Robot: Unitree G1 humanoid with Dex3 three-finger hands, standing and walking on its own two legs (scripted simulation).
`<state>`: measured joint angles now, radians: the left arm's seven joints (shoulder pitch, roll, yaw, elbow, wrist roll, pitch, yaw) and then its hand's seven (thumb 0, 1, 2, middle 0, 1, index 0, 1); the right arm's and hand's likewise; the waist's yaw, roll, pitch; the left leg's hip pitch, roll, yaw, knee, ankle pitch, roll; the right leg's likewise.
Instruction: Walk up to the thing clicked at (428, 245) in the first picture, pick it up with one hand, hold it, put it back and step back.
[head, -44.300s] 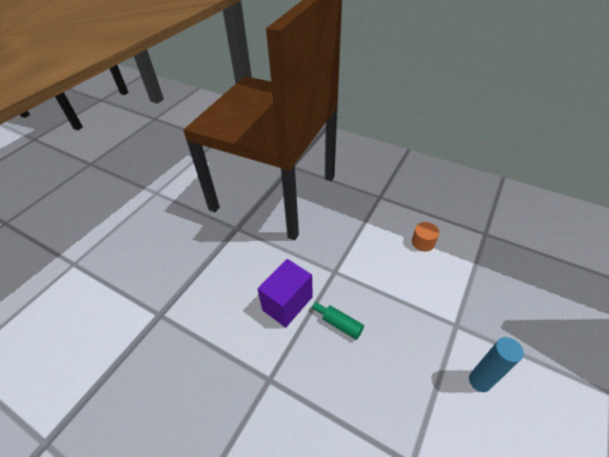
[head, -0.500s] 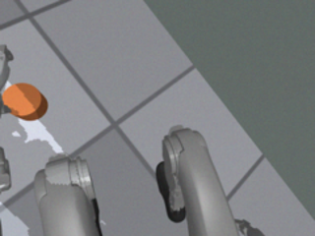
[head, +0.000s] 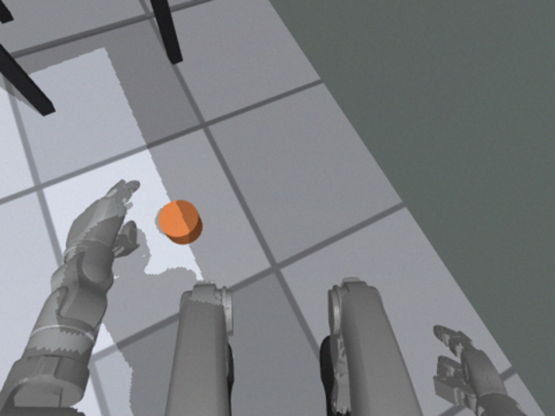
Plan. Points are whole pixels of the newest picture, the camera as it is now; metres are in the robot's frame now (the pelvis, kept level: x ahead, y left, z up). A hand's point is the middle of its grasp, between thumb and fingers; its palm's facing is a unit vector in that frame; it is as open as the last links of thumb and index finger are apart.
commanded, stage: home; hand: left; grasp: from above
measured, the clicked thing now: (181, 222) +0.50 +0.25 -0.44
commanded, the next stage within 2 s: none
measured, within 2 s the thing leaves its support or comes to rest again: neither
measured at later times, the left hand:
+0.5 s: hand (85, 302) +0.26 +0.20 +0.10, palm faces +0.08 -0.96 -0.28, open 7.4 cm
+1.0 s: hand (14, 356) +0.22 +0.19 +0.19, palm faces +0.15 -0.97 -0.20, open 7.4 cm
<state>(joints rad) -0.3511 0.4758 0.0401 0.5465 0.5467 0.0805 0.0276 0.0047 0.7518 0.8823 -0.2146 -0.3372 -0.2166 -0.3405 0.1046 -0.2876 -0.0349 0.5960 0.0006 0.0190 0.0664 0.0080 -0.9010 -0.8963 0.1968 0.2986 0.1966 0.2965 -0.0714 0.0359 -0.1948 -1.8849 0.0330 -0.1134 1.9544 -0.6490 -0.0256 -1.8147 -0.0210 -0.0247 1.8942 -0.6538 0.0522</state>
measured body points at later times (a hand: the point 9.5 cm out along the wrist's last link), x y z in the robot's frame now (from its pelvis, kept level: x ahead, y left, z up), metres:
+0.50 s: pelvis +0.04 +0.00 +0.18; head +0.12 +0.02 +0.62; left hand +0.25 +0.25 +0.12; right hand +0.22 -0.23 +0.09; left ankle +0.08 +0.13 -0.44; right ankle +0.09 -0.15 -0.44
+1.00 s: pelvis +0.08 +0.00 +0.24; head +0.09 +0.00 +0.69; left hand +0.21 +0.24 +0.21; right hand +0.27 -0.23 +0.19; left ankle +0.08 +0.13 -0.44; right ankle +0.09 -0.15 -0.44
